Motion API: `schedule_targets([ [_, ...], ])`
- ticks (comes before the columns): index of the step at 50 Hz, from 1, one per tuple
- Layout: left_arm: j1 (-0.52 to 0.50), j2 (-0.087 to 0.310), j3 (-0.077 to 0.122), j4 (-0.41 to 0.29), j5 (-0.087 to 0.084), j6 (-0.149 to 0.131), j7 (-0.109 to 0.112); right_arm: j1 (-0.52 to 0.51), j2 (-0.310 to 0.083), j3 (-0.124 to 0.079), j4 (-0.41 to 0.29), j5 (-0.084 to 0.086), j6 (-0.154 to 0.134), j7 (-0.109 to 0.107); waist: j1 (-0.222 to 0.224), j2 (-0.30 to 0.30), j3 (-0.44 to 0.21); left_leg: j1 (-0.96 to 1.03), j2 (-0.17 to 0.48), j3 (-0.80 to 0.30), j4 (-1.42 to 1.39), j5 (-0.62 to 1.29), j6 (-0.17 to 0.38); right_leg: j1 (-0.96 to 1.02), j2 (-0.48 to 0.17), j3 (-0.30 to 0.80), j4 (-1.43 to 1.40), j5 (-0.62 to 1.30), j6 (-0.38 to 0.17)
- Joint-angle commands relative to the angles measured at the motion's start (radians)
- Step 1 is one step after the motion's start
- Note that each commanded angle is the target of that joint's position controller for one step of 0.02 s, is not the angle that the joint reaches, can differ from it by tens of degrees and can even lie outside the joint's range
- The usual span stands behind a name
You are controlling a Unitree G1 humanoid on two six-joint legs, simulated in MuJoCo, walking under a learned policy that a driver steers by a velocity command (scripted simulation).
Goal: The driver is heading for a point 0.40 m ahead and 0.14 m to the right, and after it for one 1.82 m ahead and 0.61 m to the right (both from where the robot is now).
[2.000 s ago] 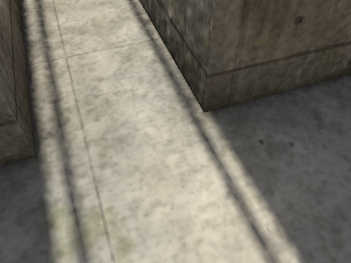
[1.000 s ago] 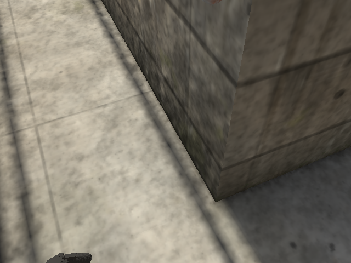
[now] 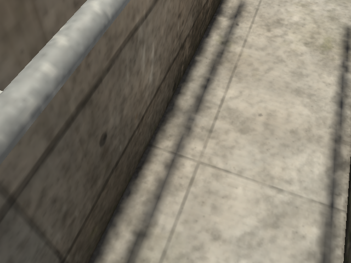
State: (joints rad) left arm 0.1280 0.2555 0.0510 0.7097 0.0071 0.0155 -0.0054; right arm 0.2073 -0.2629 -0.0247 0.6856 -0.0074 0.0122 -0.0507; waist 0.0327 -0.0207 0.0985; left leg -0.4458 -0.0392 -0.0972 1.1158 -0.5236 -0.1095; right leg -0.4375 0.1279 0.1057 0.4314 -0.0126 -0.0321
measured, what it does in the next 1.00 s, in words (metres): walks ahead, turning right: left foot, then right foot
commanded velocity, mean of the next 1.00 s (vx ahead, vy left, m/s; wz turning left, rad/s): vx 0.20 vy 0.09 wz -0.73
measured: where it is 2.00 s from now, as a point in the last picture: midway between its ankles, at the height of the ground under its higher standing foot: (230, 223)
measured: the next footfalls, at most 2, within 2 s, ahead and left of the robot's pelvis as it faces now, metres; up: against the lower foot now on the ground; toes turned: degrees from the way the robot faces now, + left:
left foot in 0.12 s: +0.09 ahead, +0.12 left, +0.00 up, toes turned -13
right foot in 0.58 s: +0.08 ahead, -0.24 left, +0.00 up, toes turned -28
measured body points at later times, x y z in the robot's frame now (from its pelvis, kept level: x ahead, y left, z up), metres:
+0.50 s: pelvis +0.05 -0.02 +0.02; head +0.07 +0.00 +0.47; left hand +0.30 +0.19 -0.08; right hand -0.01 -0.32 -0.07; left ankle +0.05 +0.13 -0.72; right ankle +0.05 -0.23 -0.64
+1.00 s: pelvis +0.11 +0.01 +0.01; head +0.10 +0.01 +0.46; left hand +0.41 +0.14 -0.08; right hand +0.00 -0.26 -0.09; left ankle +0.20 +0.09 -0.72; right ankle +0.00 -0.04 -0.66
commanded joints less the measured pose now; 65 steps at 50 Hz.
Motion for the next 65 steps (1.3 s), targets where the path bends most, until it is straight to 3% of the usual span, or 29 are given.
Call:
schedule_targets([
  [1,-0.044,0.193,0.063,-0.097,0.006,0.012,0.016,0.132,-0.093,-0.031,-0.023,0.0,0.002,-0.022,-0.039,-0.101,-0.182,0.11,-0.032,0.035,-0.268,0.001,-0.014,0.154,-0.188,0.271,-0.118,0.26,-0.165],
  [7,-0.011,0.196,0.088,-0.107,-0.061,0.048,0.067,0.155,-0.159,-0.052,0.024,0.002,-0.02,-0.009,-0.071,-0.128,-0.194,0.323,0.028,-0.033,-0.674,0.273,0.087,0.06,-0.199,0.425,-0.17,-0.384,-0.055],
  [10,0.066,0.216,0.107,-0.129,-0.052,0.005,0.045,-0.029,-0.216,-0.078,-0.018,-0.081,-0.051,-0.025,-0.025,0.316,-0.16,0.217,0.4,-0.389,-0.889,0.274,0.317,-0.108,0.002,0.133,0.441,-0.469,0.096],
  [11,0.078,0.252,0.107,-0.16,-0.045,-0.006,0.01,-0.003,-0.264,-0.092,-0.027,-0.024,-0.088,-0.03,-0.015,0.282,-0.246,0.382,0.47,-0.478,-0.939,-0.141,0.237,-0.288,-0.06,0.098,0.658,-0.308,0.081],
  [13,0.09,0.184,0.08,-0.145,-0.022,0.004,-0.011,-0.009,-0.196,-0.069,-0.03,0.04,-0.108,-0.047,-0.002,0.161,-0.161,0.441,0.406,-0.308,-0.898,-0.066,0.123,-0.415,-0.089,0.094,0.815,-0.227,0.061],
  [18,0.09,0.143,0.051,-0.149,0.021,0.022,-0.035,0.141,-0.215,-0.078,-0.024,-0.037,-0.058,-0.016,-0.096,0.113,-0.017,0.389,0.309,-0.055,-0.9,0.049,0.207,-0.438,-0.19,-0.04,0.89,-0.208,0.156],
  [22,0.041,0.107,0.027,-0.198,-0.03,-0.01,-0.041,0.189,-0.231,-0.086,-0.014,-0.023,-0.078,0.001,-0.125,0.176,0.007,0.397,0.343,0.057,-0.893,0.164,0.24,-0.443,-0.258,-0.065,0.721,-0.173,0.167],
  [23,0.094,0.127,0.037,-0.171,-0.027,0.0,-0.046,0.051,-0.238,-0.083,-0.031,-0.013,-0.057,-0.013,-0.05,0.113,0.142,0.311,0.358,0.081,-0.751,0.899,0.236,-0.388,-0.256,-0.014,0.619,-0.28,0.19],
  [24,0.06,0.07,0.02,-0.137,0.029,0.016,-0.063,0.094,-0.224,-0.089,-0.024,-0.047,-0.048,0.007,-0.081,-0.023,0.043,0.268,0.403,0.205,-0.69,1.241,0.243,-0.192,-0.179,-0.167,0.516,-0.304,0.149],
  [25,0.073,0.031,0.001,-0.142,0.037,0.016,-0.061,0.078,-0.242,-0.085,-0.046,-0.065,-0.044,0.018,-0.075,0.132,-0.055,0.277,0.342,0.297,-0.686,1.024,0.226,-0.068,-0.157,-0.235,0.441,-0.248,0.117],
  [26,0.348,0.16,0.055,-0.079,-0.03,-0.017,0.007,0.101,-0.204,-0.056,-0.026,-0.098,0.016,0.027,-0.006,0.356,-0.103,0.111,0.161,0.405,-0.556,0.654,0.258,0.209,-0.079,-0.265,0.453,-0.196,0.12],
  [28,0.729,0.32,0.134,0.051,0.008,-0.009,0.074,-0.106,-0.089,-0.022,-0.122,-0.112,0.072,0.043,0.218,0.147,-0.099,-0.26,0.053,0.368,-0.047,-0.121,0.152,0.545,-0.125,-0.108,0.213,0.103,0.108],
  [29,0.657,0.387,0.138,0.019,0.034,-0.021,0.086,-0.054,-0.011,-0.012,-0.154,-0.078,0.076,0.073,0.142,-0.079,-0.044,-0.395,0.066,0.152,0.231,-0.222,0.104,0.469,-0.331,0.251,0.099,0.322,0.086],
  [30,0.504,0.396,0.105,-0.078,0.053,-0.032,0.092,0.15,-0.003,-0.011,-0.112,-0.029,0.067,0.092,0.004,-0.082,-0.183,-0.343,0.038,-0.002,0.486,-0.219,0.039,0.37,-0.526,0.547,0.113,0.684,-0.051],
  [32,0.291,0.429,0.106,-0.122,0.058,-0.06,0.065,0.349,-0.115,-0.039,-0.076,0.026,0.044,0.069,-0.091,-0.168,-0.297,-0.373,0.042,-0.137,0.638,-0.039,-0.007,0.231,-0.629,0.892,-0.108,0.052,-0.258],
  [35,0.153,0.337,0.081,-0.12,0.018,-0.049,0.104,0.201,-0.197,-0.068,-0.136,-0.053,0.088,0.019,-0.098,-0.164,-0.115,-0.217,0.071,-0.154,0.35,0.164,0.015,-0.035,-0.428,0.607,-0.137,-0.526,-0.059],
  [36,-0.016,0.311,0.075,-0.104,-0.06,0.002,0.108,0.163,-0.189,-0.057,-0.173,-0.005,0.029,0.038,-0.211,-0.377,-0.194,0.027,0.075,-0.068,-0.026,0.142,0.042,-0.112,-0.23,0.268,-0.039,-0.367,-0.027],
  [37,0.003,0.292,0.079,-0.123,-0.053,0.035,0.115,0.142,-0.149,-0.045,-0.149,0.008,-0.001,0.064,-0.173,-0.387,-0.216,0.136,0.009,0.038,-0.182,0.148,0.037,-0.098,-0.173,0.151,-0.013,-0.314,-0.003],
  [41,0.143,0.205,0.059,-0.135,-0.033,0.021,0.109,0.243,-0.088,-0.047,-0.074,0.035,0.01,0.035,-0.127,-0.211,-0.125,0.322,0.006,0.05,-0.594,0.246,0.067,-0.102,-0.185,0.259,0.053,-0.468,0.05],
  [43,0.325,0.072,0.045,-0.163,-0.045,0.001,0.062,0.143,-0.323,-0.093,-0.112,-0.036,0.008,0.016,0.022,0.384,-0.113,0.171,0.475,-0.658,-0.897,0.507,0.242,-0.206,0.008,0.101,0.729,-0.67,0.16],
  [45,0.358,0.211,0.097,-0.054,-0.07,0.004,0.061,-0.063,-0.211,-0.069,-0.171,-0.037,-0.018,0.032,0.068,0.152,-0.054,0.083,0.37,-0.412,-0.811,0.467,0.266,-0.167,-0.039,0.118,1.083,-0.571,0.162],
  [46,0.257,0.176,0.087,-0.066,-0.015,0.044,0.059,-0.134,-0.113,-0.061,-0.192,-0.019,0.033,0.104,0.035,0.247,-0.137,-0.072,0.177,0.023,-0.778,-0.125,0.188,0.037,-0.044,-0.152,0.993,-0.4,0.11],
  [47,0.219,0.193,0.088,-0.07,-0.047,0.056,0.063,-0.159,-0.058,-0.04,-0.202,-0.038,0.057,0.112,0.006,0.343,-0.071,-0.166,0.099,0.148,-0.798,-0.082,0.193,0.14,-0.022,-0.194,0.887,-0.429,0.087],
  [50,0.098,0.155,0.062,-0.098,-0.055,0.014,0.058,0.057,-0.069,-0.038,-0.136,-0.053,0.03,0.095,-0.077,0.251,0.049,0.041,0.089,0.052,-0.838,0.027,0.278,0.163,-0.086,-0.223,0.227,-0.555,0.044],
  [52,0.388,0.082,0.051,0.036,-0.029,0.0,0.08,0.068,-0.105,-0.055,-0.118,-0.025,0.025,0.075,0.06,0.059,-0.012,0.026,0.058,0.032,-0.553,0.138,0.292,0.458,-0.149,-0.173,-0.185,-0.282,0.023],
  [54,0.451,0.302,0.095,0.042,0.012,-0.012,0.078,-0.01,0.001,-0.027,-0.241,-0.029,0.008,0.106,0.039,-0.226,-0.005,-0.576,0.019,0.011,-0.184,0.092,0.179,0.68,-0.59,0.579,-0.191,-0.526,-0.063],
  [55,0.402,0.297,0.104,0.036,0.004,-0.01,0.073,-0.074,-0.053,-0.04,-0.249,-0.054,0.012,0.113,0.054,-0.155,0.001,-0.594,0.123,-0.02,-0.089,0.146,0.16,0.566,-0.644,0.676,-0.25,-0.915,-0.177],
  [61,0.256,0.2,0.074,0.076,0.007,-0.091,0.064,-0.029,-0.01,-0.024,-0.187,-0.051,0.02,0.16,-0.071,-0.083,0.037,-0.412,0.116,0.01,0.163,0.464,0.123,0.274,-0.39,0.171,-0.26,-0.474,-0.097],
  [65,0.335,0.185,0.117,0.102,-0.013,-0.113,0.068,-0.208,0.047,0.007,-0.213,-0.035,0.007,0.177,0.032,-0.102,0.083,-0.194,0.136,0.155,-0.292,0.52,0.148,0.209,-0.359,0.036,-0.388,-0.465,-0.038],
])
